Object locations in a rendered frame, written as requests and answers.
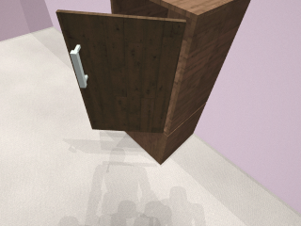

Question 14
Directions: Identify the handle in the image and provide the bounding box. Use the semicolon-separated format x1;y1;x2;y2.
70;44;88;89

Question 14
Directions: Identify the cupboard door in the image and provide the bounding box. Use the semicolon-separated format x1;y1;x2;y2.
55;9;186;134

